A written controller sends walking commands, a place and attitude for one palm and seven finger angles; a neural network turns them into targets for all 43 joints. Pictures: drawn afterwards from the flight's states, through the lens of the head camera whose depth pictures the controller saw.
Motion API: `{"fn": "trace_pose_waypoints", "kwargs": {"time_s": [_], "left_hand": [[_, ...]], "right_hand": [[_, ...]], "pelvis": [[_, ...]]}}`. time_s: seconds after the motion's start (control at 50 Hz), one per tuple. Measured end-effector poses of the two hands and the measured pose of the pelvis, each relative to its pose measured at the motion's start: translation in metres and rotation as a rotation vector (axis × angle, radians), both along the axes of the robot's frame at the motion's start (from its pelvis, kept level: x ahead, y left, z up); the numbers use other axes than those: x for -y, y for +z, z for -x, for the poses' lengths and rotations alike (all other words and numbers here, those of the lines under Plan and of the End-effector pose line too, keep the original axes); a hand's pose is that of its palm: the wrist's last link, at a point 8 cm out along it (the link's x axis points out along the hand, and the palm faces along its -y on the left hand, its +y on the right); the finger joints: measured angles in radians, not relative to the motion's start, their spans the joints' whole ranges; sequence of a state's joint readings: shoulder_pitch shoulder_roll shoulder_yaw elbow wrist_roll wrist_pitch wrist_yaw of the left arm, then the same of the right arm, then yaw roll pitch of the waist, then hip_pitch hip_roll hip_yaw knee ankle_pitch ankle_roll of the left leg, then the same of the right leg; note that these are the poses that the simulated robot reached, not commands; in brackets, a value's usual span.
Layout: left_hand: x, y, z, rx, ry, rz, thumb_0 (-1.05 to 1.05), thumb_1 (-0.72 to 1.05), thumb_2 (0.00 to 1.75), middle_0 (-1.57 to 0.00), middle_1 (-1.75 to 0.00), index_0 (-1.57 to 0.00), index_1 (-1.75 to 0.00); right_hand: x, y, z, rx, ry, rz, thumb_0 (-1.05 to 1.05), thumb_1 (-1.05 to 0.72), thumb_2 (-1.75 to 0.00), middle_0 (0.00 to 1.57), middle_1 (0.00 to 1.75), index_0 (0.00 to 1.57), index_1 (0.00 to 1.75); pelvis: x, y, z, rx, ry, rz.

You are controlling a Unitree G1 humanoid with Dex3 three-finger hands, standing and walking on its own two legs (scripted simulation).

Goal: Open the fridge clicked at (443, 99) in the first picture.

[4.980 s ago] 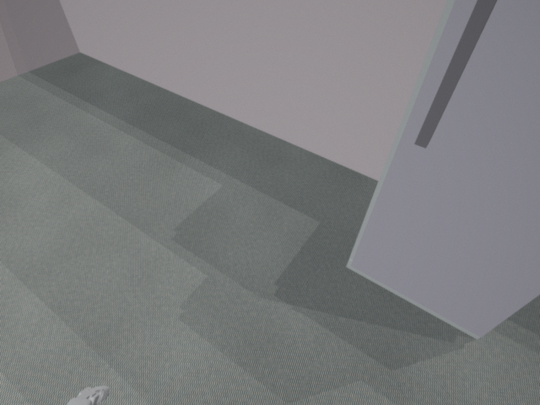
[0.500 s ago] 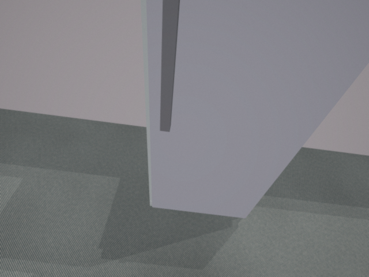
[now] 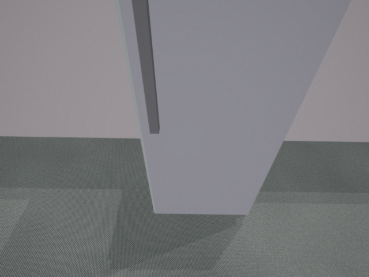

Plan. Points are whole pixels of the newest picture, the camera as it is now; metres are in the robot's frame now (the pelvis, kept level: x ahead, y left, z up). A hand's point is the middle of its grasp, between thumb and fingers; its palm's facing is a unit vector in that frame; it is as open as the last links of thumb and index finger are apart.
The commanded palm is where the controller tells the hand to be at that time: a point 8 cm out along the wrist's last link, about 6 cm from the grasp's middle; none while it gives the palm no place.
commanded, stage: come to a stop and stand still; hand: left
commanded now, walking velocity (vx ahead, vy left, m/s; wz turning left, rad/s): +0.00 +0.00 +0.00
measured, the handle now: (149, 73) +0.55 +0.12 +0.18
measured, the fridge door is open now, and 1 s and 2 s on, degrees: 0 0 0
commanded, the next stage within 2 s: look again from close up in 0.36 s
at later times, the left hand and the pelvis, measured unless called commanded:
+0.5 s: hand out of the picture -0.03 +0.14 -0.18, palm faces +0.04 -0.99 -0.16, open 7.4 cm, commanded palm none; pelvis +0.00 +0.00 -0.01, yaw +2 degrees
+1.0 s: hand out of the picture +0.03 +0.18 -0.18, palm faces +0.03 -0.98 -0.19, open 7.4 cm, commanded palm none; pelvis +0.02 +0.01 -0.01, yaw +0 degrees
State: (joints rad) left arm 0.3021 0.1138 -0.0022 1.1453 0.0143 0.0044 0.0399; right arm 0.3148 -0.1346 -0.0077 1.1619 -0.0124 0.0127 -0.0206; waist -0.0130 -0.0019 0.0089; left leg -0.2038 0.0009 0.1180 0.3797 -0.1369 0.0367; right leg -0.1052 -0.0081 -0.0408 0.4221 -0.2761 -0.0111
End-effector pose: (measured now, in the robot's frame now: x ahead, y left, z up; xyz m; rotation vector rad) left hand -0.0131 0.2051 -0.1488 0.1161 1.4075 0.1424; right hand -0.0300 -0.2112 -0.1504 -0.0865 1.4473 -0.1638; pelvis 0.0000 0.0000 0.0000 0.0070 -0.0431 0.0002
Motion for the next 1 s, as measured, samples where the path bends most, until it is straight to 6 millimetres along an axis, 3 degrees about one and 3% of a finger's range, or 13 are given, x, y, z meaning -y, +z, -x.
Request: {"fn": "trace_pose_waypoints", "kwargs": {"time_s": [0.16,0.3,0.46,0.68,0.82,1.0], "left_hand": [[0.012,-0.002,0.015,-0.030,0.009,0.018,0.01,0.91,0.90,-0.20,-0.30,-0.20,-0.30],[0.018,-0.003,0.028,-0.074,0.026,0.026,0.01,0.91,0.90,-0.20,-0.30,-0.20,-0.30],[0.017,-0.004,0.024,-0.052,0.014,0.017,0.01,0.91,0.90,-0.20,-0.30,-0.20,-0.30],[-0.016,-0.003,-0.023,0.076,0.013,-0.044,0.01,0.91,0.90,-0.20,-0.30,-0.20,-0.30],[-0.025,-0.003,-0.042,0.103,-0.007,-0.047,0.01,0.91,0.90,-0.20,-0.30,-0.20,-0.30],[-0.027,-0.005,-0.039,0.074,-0.019,-0.031,0.01,0.91,0.90,-0.20,-0.30,-0.20,-0.30]], "right_hand": [[-0.004,0.002,0.036,-0.092,-0.019,-0.014,0.00,-0.91,-0.90,0.20,0.30,0.20,0.29],[-0.006,0.002,0.037,-0.107,-0.021,-0.019,0.00,-0.91,-0.90,0.20,0.30,0.20,0.29],[-0.007,-0.005,0.003,-0.023,0.026,-0.028,0.00,-0.91,-0.90,0.20,0.30,0.20,0.29],[0.000,-0.009,-0.050,0.102,0.079,0.015,0.02,-0.94,-0.90,0.20,0.30,0.20,0.29],[0.007,0.000,-0.070,0.142,0.087,0.046,0.01,-0.93,-0.90,0.20,0.30,0.20,0.29],[0.010,0.007,-0.082,0.151,0.098,0.063,0.00,-0.91,-0.90,0.20,0.30,0.20,0.30]], "pelvis": [[0.006,-0.001,0.006,-0.011,0.005,0.005],[0.008,-0.001,0.004,-0.020,0.006,0.007],[0.004,-0.006,-0.001,-0.031,0.021,0.031],[-0.008,-0.011,-0.018,-0.027,0.021,0.011],[-0.008,-0.009,-0.022,-0.028,0.011,0.005],[-0.008,-0.007,-0.023,-0.032,0.005,0.007]]}}
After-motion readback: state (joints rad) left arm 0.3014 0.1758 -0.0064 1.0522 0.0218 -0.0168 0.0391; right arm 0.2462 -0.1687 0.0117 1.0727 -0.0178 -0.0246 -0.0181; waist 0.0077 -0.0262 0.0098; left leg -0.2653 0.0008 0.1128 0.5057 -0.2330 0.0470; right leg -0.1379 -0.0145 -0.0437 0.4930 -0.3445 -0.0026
